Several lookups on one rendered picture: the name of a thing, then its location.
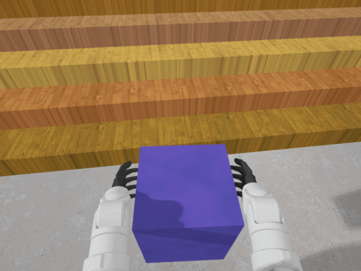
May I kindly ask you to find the robot right forearm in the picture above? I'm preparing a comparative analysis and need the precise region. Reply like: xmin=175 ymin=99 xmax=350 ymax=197
xmin=242 ymin=182 xmax=303 ymax=271

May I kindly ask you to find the robot left hand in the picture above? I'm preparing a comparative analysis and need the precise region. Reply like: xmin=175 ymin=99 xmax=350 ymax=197
xmin=112 ymin=161 xmax=138 ymax=199

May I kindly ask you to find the robot left forearm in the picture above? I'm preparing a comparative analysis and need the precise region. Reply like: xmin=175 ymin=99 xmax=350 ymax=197
xmin=82 ymin=186 xmax=131 ymax=271

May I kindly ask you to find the robot right hand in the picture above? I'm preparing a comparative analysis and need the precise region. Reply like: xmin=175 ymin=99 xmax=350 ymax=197
xmin=230 ymin=158 xmax=257 ymax=197

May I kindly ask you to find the carton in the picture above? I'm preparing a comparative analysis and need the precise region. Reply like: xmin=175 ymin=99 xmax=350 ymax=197
xmin=132 ymin=144 xmax=244 ymax=263

